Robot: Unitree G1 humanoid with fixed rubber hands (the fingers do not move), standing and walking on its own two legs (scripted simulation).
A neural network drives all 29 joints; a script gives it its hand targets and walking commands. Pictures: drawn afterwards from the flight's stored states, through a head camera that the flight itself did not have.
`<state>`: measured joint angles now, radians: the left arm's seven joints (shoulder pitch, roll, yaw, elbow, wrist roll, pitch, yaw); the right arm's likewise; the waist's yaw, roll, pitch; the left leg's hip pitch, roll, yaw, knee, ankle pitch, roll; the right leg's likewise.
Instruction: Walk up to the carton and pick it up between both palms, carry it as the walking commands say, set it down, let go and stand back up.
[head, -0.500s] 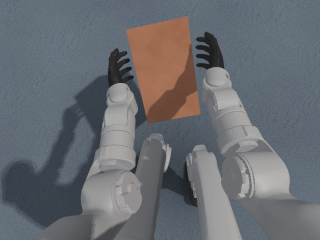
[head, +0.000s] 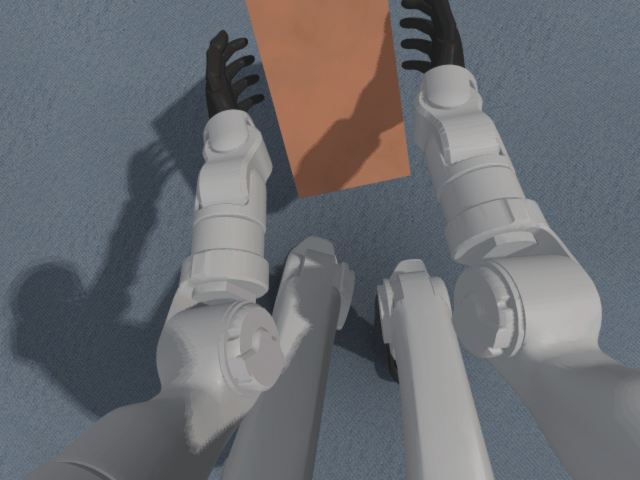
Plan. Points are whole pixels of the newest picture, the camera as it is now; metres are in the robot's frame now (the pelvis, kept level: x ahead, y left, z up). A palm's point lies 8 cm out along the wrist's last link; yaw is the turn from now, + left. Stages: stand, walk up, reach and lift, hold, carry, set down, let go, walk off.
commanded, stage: set down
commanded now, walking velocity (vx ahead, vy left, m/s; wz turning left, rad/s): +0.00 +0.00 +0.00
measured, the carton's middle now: (333, 82) +0.53 +0.09 -0.25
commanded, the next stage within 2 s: none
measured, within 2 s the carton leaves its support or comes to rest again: rests again in 1.76 s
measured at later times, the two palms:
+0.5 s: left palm (245, 111) +0.47 +0.20 -0.22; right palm (424, 68) +0.55 -0.02 -0.21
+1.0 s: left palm (259, 99) +0.50 +0.19 -0.26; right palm (431, 65) +0.57 -0.03 -0.25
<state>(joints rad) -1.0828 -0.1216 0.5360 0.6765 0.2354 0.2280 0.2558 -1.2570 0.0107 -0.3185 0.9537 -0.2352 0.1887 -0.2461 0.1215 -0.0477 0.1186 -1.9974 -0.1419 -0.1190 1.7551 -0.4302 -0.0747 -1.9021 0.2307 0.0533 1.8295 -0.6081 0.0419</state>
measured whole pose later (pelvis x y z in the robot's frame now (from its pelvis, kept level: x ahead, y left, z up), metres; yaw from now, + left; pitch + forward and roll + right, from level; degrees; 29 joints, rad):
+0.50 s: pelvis -0.01 +0.00 -0.06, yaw +0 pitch +40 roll -2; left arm -1.24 -0.06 0.54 0.69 0.19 0.25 0.22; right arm -1.47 -0.09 -0.24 1.03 -0.17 0.21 -0.24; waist 0.13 -0.04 0.26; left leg -2.18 -0.15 -0.10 1.93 -0.44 -0.09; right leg -2.09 0.25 0.04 2.02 -0.63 0.06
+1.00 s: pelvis +0.00 -0.01 -0.09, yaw -1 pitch +38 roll +3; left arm -1.35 0.01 0.64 0.82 0.23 0.21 0.08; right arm -1.58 -0.14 -0.21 1.16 -0.17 0.19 -0.20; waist 0.15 -0.06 0.33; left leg -2.21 -0.08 -0.05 2.04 -0.51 -0.09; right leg -2.16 0.27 0.04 2.15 -0.66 0.03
